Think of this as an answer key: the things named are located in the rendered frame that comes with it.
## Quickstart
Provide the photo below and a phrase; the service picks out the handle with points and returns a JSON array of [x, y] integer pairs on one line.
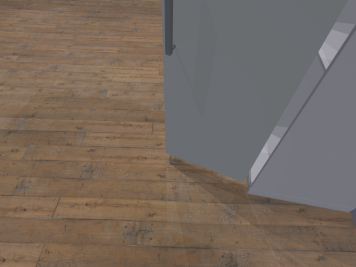
[[169, 47]]

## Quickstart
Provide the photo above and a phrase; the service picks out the fridge door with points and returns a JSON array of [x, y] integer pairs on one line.
[[235, 67]]

